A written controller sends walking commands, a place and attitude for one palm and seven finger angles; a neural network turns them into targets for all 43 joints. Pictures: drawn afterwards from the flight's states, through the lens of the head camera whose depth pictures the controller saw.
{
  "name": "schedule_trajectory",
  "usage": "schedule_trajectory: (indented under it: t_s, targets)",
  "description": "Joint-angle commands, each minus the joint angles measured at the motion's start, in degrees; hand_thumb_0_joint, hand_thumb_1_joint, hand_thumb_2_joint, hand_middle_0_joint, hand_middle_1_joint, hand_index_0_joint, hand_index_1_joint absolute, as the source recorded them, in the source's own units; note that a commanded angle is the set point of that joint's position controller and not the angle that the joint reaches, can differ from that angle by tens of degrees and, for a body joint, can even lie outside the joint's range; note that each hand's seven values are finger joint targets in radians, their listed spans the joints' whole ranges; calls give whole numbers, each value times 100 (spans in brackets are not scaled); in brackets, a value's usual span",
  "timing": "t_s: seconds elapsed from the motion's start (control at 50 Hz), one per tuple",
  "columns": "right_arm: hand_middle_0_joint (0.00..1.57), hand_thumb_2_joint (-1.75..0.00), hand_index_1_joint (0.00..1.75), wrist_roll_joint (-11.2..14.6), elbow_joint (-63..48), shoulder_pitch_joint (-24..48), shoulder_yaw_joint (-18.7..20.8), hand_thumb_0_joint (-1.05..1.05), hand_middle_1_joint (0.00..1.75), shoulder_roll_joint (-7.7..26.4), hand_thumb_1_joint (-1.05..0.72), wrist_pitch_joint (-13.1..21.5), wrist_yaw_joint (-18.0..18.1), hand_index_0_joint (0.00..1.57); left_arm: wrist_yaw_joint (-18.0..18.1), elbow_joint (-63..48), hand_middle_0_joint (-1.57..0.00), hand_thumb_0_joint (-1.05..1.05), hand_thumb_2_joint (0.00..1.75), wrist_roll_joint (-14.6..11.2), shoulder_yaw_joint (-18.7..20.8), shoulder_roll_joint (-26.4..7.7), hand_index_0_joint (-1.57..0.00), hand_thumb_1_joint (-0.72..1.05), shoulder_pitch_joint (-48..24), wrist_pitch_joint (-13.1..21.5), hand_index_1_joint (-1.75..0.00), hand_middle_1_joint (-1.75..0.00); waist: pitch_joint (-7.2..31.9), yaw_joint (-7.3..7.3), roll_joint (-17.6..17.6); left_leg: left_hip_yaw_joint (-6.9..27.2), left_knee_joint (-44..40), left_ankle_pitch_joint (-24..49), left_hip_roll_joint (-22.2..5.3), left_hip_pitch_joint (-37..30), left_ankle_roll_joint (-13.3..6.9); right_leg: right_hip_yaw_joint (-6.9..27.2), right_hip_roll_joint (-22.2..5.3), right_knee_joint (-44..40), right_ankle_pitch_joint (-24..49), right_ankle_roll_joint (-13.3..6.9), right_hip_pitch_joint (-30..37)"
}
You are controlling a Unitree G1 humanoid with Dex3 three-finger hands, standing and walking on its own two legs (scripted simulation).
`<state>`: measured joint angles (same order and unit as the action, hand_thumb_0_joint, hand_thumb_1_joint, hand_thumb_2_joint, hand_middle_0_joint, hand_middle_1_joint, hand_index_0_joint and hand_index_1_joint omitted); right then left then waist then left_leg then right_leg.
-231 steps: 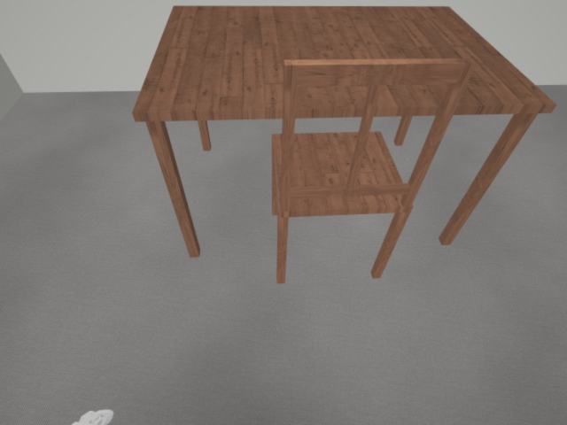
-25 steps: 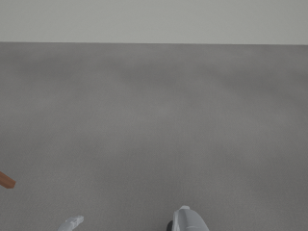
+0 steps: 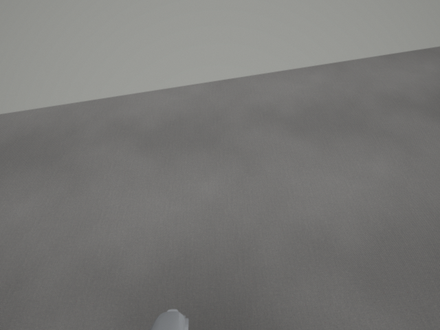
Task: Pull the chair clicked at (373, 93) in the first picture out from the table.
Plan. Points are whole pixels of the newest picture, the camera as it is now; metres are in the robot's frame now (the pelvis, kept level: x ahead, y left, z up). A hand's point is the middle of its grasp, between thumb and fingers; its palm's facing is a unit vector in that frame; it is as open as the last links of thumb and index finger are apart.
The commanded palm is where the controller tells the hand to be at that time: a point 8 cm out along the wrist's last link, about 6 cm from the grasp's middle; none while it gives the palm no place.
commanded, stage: turn to face it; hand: left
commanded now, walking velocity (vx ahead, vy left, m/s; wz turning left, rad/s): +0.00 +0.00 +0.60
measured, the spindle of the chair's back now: out of the picture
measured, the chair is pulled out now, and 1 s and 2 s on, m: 0.00 0.00 0.00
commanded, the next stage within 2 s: none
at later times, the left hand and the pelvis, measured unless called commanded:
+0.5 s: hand out of the picture +0.04 +0.26 -0.18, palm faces +0.32 -0.92 -0.20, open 7.4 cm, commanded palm none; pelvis +0.04 +0.06 +0.00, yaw +15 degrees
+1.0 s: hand out of the picture +0.03 +0.20 -0.14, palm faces +0.54 -0.79 -0.29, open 7.4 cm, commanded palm none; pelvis +0.06 -0.02 +0.00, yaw +34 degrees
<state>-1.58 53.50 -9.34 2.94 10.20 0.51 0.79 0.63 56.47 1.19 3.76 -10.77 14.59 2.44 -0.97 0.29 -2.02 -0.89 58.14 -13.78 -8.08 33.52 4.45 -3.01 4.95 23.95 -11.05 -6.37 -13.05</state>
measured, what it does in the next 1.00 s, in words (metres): steps on the spot, turning left: left foot, then right foot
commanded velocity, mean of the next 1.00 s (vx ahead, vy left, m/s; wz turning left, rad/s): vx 0.00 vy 0.00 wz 0.60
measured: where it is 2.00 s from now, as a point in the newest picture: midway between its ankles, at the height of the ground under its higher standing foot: outside the picture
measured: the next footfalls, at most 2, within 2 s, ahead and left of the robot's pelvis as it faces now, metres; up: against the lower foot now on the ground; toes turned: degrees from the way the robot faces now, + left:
left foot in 0.20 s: +0.08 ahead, +0.13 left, +0.00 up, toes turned +13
right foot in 0.80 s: +0.12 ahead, -0.09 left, +0.00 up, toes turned +27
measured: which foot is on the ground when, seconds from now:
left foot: up 0.00-0.18, down 0.20-0.78, up 0.80-1.00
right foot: down 0.00-0.22, up 0.24-0.78, down 0.80-1.00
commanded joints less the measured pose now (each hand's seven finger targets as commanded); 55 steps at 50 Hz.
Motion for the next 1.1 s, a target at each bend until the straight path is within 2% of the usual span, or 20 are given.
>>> schedule_trajectory:
  t_s: [0.0,0.08,0.14,0.16,0.18,0.2,0.22,0.28,0.38,0.58,0.68,0.72,0.74,0.76,0.78,0.8,0.82,0.88,0.92,1.08]
  targets:
    - [20,-90,30,87,2,-321,-39,0,30,162,-90,-31,-11,20,77,-97,-20,0,90,14,-26,-475,-20,90,465,108,-30,-30,199,-93,841,-100,-1090,-259,235,-610,-46,797,-1767,-660,2585,-239,481]
    - [20,-90,30,88,-57,45,-25,0,30,240,-90,-40,-38,20,139,-2,-20,0,90,28,62,-666,-20,90,636,-9,-30,-30,-58,-258,894,-254,-1724,-713,358,-836,-143,779,-2158,-410,2873,-278,789]
    - [20,-90,30,72,31,-221,1,0,30,322,-90,-65,-42,20,162,29,-20,0,90,-15,115,-745,-20,90,573,-73,-30,-30,10,-110,684,-318,-2696,-147,454,-1630,-246,464,-2117,187,2756,-21,638]
    - [20,-90,30,65,114,-589,51,0,30,467,-90,-58,-51,20,156,4,-20,0,90,-31,141,-742,-20,90,520,-106,-30,-30,171,57,334,-90,-3255,722,334,-2193,-354,195,-1949,865,2321,220,384]
    - [20,-90,30,5,105,-911,135,0,30,873,-90,-22,-25,20,136,-106,-20,0,90,-80,153,-555,-20,90,609,-131,-30,-30,452,127,-747,1068,-3519,2440,-642,-2880,-856,-344,-1364,1888,943,641,-392]
    - [20,-90,30,32,128,-1055,181,0,30,1107,-90,-52,3,20,135,-275,-20,0,90,-96,82,-348,-20,90,531,-137,-30,-30,400,117,-1622,2137,-3687,4714,-1567,-3342,-1642,-399,-807,3039,-2237,954,-1508]
    - [20,-90,30,42,202,-1082,154,0,30,1058,-90,-99,49,20,170,-316,-20,0,90,-34,93,-505,-20,90,278,-200,-30,-30,372,157,-993,1995,-3696,4376,-1549,-3109,-1879,99,-853,3670,-2502,938,-1640]
    - [20,-90,30,50,-33,-539,149,0,30,922,-90,-53,104,20,105,-299,-20,0,90,11,192,-499,-20,90,31,-283,-30,-30,160,-1,-383,1592,-3904,2798,-930,-2558,-1562,359,-982,4259,-1502,995,-1860]
    - [20,-90,30,79,-93,-512,226,0,30,976,-90,-26,90,20,70,-278,-20,0,90,6,241,-465,-20,90,48,-391,-30,-30,264,-22,-499,1437,-4175,1634,-431,-2364,-1284,355,-945,4066,-794,1161,-1775]
    - [20,-90,30,23,-124,-885,415,0,30,1233,-90,-111,70,20,92,-779,-20,0,90,-42,230,-585,-20,90,-803,-401,-30,-30,409,227,-755,2442,-3904,1808,-356,-2717,-1482,465,-704,2871,-1337,1236,-1704]
    - [20,-90,30,7,-308,-579,480,0,30,1340,-90,-183,42,20,121,-883,-20,0,90,-108,192,-619,-20,90,-573,-377,-30,-30,566,87,-884,2823,-3707,1937,-171,-2171,-1418,473,-414,1629,-1369,1085,-621]
    - [20,-90,30,45,-390,-373,499,0,30,1319,-90,-205,18,20,145,-819,-20,0,90,-129,220,-713,-20,90,-199,-335,-30,-30,659,-111,-780,2740,-3448,1548,84,-1639,-1177,408,-399,459,-612,1027,330]
    - [20,-90,30,90,-433,-325,482,0,30,1164,-90,-211,-8,20,165,-786,-20,0,90,-114,266,-880,-20,90,39,-297,-30,-30,712,-244,-366,2512,-3195,726,339,-1013,-887,556,-686,-423,-152,954,1175]
    - [20,-90,30,168,-482,-483,434,0,30,764,-90,-222,-34,20,204,-842,-20,0,90,-31,334,-1396,-20,90,72,-242,-30,-30,678,-272,1168,1617,-2084,-1156,923,235,-410,1869,-2123,-1168,-596,599,2095]
    - [20,-90,30,70,-619,-403,444,0,30,773,-90,-203,-7,20,200,-956,-20,0,90,4,343,-1676,-20,90,-52,-271,-30,-30,348,-279,2002,583,-687,-2053,1367,660,-87,2930,-3346,-1228,-358,6,1336]
    - [20,-90,30,-2,-606,-366,487,0,30,1006,-90,-218,-38,20,209,-1066,-20,0,90,-18,283,-1509,-20,90,-330,-285,-30,-30,123,-136,1281,753,235,-1842,1023,292,-180,2431,-3295,-1143,-300,-205,402]
    - [20,-90,30,-11,-456,-496,490,0,30,969,-90,-301,-94,20,202,-1146,-20,0,90,-36,232,-1202,-20,90,-730,-231,-30,-30,-65,113,1122,775,731,-1299,884,168,-166,1831,-2812,-1184,-406,-51,28]
    - [20,-90,30,6,-282,-608,435,0,30,858,-90,-343,-197,20,146,-1150,-20,0,90,-53,111,-857,-20,90,-844,-159,-30,-30,-420,254,1144,338,1259,-585,710,188,13,660,-2146,-773,1063,179,59]
    - [20,-90,30,30,-333,-404,400,0,30,850,-90,-345,-207,20,149,-1022,-20,0,90,-45,107,-918,-20,90,-326,-115,-30,-30,-191,59,1179,220,1191,-589,670,232,95,423,-2193,-472,2191,133,586]
    - [20,-90,30,68,-633,605,255,0,30,764,-90,-369,-231,20,149,-771,-20,0,90,47,175,-1206,-20,90,519,-180,-30,-30,52,-327,1374,-164,-128,-1056,591,-67,96,134,-2456,-120,3158,-18,1312]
